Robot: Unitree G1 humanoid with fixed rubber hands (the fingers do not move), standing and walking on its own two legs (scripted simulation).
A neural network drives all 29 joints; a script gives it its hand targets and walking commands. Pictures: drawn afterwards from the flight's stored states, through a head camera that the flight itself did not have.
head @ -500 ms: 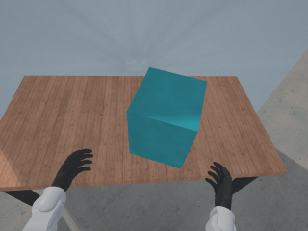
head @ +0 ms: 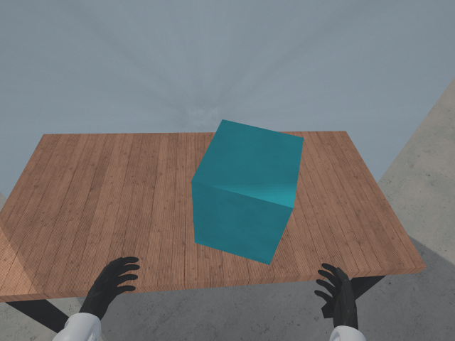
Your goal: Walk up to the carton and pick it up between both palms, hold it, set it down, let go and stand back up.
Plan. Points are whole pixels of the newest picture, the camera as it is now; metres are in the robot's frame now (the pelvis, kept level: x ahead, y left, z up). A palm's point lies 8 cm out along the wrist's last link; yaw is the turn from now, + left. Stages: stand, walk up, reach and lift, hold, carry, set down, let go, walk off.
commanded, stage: set down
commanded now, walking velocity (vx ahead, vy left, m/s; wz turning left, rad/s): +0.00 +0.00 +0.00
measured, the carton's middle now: (246, 193) +0.46 -0.04 -0.06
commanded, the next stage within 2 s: let go in 0.96 s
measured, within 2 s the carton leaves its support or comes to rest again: neither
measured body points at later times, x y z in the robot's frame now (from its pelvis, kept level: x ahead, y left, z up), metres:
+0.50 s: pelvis +0.01 -0.03 +0.01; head +0.00 -0.02 +0.46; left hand +0.18 +0.20 -0.07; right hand +0.17 -0.23 -0.07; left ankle -0.03 +0.08 -0.73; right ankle +0.02 -0.13 -0.73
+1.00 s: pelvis -0.01 -0.05 +0.01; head -0.01 -0.04 +0.46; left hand +0.15 +0.18 -0.09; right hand +0.15 -0.26 -0.09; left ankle -0.03 +0.08 -0.73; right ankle +0.02 -0.13 -0.73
